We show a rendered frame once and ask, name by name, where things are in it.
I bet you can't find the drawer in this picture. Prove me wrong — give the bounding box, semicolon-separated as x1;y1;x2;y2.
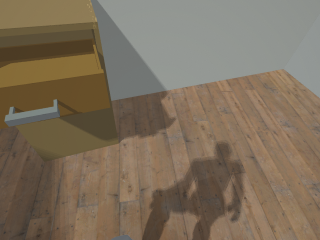
0;38;110;129

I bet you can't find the handle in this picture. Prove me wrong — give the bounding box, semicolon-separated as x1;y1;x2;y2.
4;99;60;127

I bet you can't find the cabinet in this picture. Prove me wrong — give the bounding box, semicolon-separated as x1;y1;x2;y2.
0;0;119;162

